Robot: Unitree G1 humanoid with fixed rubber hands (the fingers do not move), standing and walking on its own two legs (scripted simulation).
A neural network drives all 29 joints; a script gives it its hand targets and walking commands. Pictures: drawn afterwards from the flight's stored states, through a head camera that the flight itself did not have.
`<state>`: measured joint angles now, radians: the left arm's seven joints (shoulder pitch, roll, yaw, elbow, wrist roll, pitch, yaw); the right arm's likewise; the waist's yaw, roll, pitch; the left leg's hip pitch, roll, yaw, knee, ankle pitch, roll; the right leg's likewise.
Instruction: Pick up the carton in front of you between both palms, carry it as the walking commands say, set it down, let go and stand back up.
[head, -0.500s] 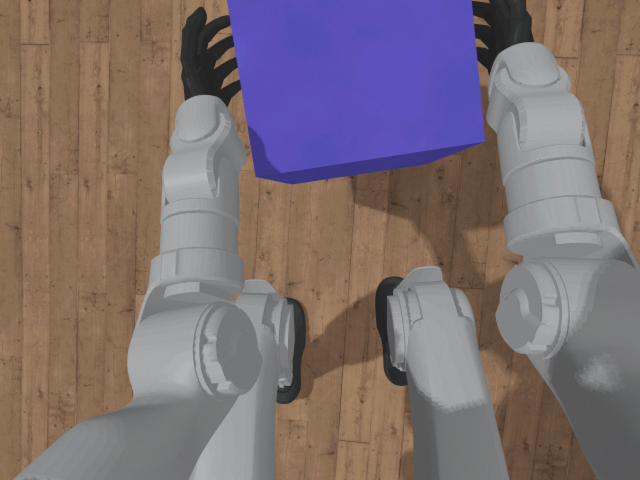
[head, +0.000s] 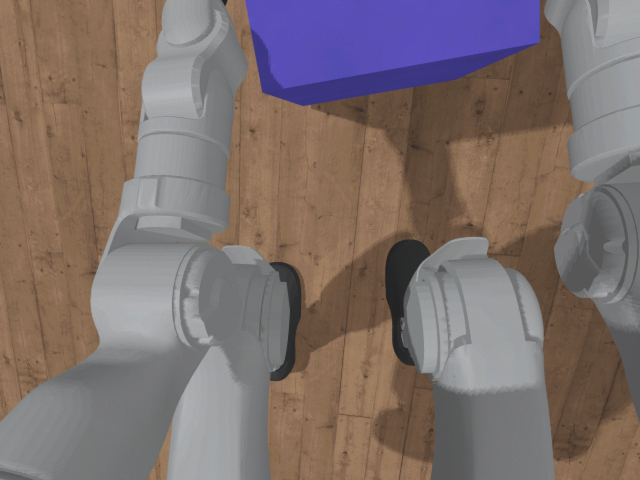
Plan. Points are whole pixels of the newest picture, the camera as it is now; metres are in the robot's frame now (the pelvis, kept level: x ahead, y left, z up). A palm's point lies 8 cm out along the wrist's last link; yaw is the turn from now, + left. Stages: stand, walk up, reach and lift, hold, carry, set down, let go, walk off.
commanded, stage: set down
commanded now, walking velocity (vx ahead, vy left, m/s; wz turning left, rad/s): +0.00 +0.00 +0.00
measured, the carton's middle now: out of the picture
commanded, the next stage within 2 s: none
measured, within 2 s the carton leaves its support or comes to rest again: rests again in 0.22 s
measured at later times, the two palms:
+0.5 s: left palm (200, 11) +0.54 +0.08 -0.18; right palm out of the picture +0.54 -0.23 -0.18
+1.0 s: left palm (198, 12) +0.54 +0.08 -0.19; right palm out of the picture +0.54 -0.23 -0.19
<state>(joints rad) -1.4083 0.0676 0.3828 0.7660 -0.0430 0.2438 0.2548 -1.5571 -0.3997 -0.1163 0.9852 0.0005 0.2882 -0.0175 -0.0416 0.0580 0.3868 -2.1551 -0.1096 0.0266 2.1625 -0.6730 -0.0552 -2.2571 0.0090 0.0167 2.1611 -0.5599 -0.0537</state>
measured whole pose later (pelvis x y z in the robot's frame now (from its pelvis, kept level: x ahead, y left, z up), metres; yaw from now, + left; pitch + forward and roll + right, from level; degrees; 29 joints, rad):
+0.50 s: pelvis -0.02 +0.00 -0.02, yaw +0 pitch +32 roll +4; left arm -1.51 0.11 0.41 0.94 -0.01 0.22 0.16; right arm -1.63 -0.44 -0.15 1.13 -0.04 0.25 0.07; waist -0.05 0.08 0.48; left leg -2.15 -0.14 0.02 2.23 -0.64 -0.06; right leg -2.24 -0.02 0.01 2.22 -0.54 -0.06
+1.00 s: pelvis -0.01 +0.00 -0.02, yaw +0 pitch +29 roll +4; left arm -1.52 0.13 0.46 1.00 0.06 0.18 0.08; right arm -1.62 -0.44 -0.26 1.15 -0.11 0.20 0.15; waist -0.04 0.07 0.52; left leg -2.12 -0.13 0.03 2.26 -0.67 -0.06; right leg -2.21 -0.01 0.02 2.25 -0.56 -0.05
